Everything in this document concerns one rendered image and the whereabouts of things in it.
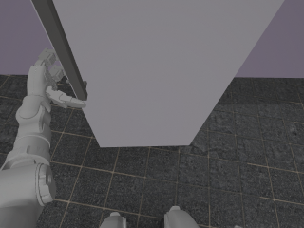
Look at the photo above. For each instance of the robot left hand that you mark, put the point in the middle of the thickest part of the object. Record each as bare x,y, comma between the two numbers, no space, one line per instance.
40,81

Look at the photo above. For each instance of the robot left thigh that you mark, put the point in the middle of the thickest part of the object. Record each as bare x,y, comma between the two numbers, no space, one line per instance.
114,222

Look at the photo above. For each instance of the robot right thigh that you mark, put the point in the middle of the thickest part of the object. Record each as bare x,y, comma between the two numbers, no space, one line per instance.
179,219

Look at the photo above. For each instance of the handle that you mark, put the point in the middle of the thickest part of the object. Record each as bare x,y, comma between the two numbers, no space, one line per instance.
53,26

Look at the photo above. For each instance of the robot thigh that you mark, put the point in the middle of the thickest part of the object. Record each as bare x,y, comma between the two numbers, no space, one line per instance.
114,222
179,219

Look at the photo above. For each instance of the left robot upper arm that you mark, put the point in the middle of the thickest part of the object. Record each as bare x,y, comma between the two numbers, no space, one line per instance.
24,192

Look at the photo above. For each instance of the robot left forearm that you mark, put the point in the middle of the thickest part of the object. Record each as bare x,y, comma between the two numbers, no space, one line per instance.
33,139

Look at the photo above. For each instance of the fridge door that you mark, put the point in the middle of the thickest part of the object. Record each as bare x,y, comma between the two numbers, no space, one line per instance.
155,69

